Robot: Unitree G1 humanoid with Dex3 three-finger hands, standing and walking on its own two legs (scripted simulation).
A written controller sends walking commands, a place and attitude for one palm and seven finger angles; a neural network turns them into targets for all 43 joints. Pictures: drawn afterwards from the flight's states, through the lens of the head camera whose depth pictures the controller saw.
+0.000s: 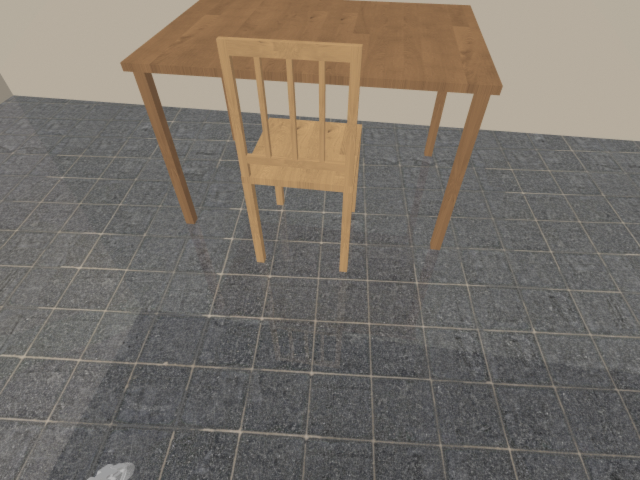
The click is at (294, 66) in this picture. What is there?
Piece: chair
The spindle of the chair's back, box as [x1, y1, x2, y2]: [286, 59, 297, 160]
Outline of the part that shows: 286,59 292,159 296,160 297,142 292,59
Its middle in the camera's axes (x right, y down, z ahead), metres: -0.08 -0.36 +1.12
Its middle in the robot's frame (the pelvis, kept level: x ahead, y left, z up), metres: +1.08 +0.14 -0.08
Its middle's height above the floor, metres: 0.69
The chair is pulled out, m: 0.00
